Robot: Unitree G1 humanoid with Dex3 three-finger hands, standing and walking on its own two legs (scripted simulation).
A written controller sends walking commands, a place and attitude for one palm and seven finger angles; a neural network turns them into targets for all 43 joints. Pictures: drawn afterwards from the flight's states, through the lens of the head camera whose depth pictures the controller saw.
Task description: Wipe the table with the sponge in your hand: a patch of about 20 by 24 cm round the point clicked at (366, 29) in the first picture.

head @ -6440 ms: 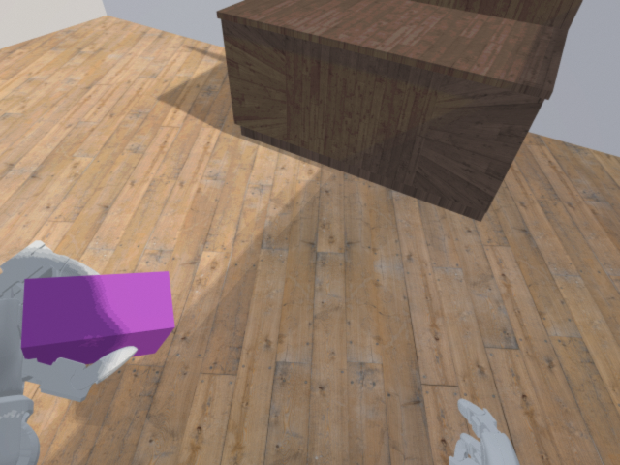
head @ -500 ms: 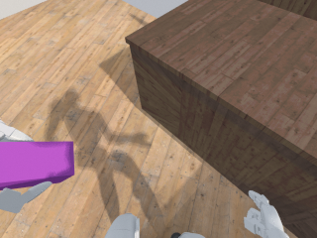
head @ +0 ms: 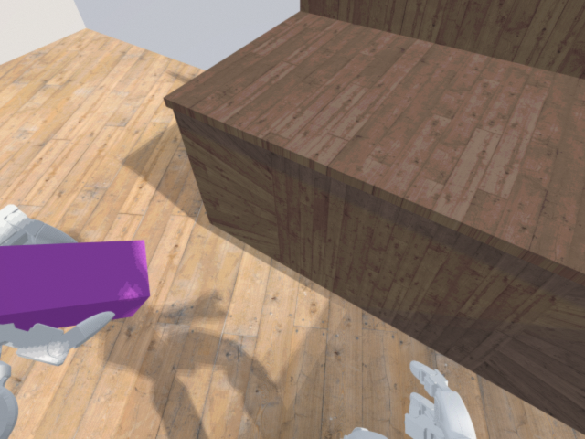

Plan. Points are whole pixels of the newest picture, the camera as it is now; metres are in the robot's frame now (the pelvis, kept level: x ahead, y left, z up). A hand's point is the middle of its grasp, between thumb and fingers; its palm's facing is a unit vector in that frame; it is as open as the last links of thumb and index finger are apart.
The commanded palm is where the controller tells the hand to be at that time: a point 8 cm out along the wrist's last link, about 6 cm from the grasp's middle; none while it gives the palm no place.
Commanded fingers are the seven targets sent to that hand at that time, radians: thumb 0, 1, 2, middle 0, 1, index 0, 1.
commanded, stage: turn to face it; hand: left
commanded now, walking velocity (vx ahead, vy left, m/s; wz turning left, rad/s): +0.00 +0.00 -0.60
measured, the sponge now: (96, 285) +0.22 +0.23 +0.16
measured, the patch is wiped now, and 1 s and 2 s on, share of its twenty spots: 0.00 0.00 0.00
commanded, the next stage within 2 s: take the last steps up to it in 1.48 s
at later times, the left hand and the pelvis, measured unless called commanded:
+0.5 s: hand (199, 315) +0.19 +0.11 +0.18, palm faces +0.15 -0.84 -0.52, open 10.0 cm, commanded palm +0.15 +0.16 +0.18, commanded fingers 0.00 0.10 1.30 -1.20 -1.60 -1.20 -1.60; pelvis -0.08 -0.06 +0.00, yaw -16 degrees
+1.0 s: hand (414, 412) +0.14 -0.07 +0.17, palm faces -0.20 -0.81 -0.55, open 10.0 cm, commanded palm +0.11 +0.02 +0.18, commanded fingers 0.00 0.10 1.30 -1.20 -1.60 -1.20 -1.60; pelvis -0.18 -0.12 +0.00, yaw -34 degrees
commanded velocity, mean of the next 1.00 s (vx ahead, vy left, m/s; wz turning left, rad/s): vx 0.00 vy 0.00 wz -0.59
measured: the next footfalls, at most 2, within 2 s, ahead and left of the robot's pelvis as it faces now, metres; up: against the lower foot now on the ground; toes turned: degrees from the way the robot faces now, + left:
right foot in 0.08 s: +0.05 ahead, -0.13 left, +0.00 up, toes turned -7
left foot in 0.54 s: -0.03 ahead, +0.08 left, +0.00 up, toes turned -14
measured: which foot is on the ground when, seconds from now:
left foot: down 0.00-0.10, up 0.12-0.52, down 0.54-0.82, up 0.84-1.00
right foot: up 0.00-0.06, down 0.08-0.56, up 0.58-0.78, down 0.80-1.00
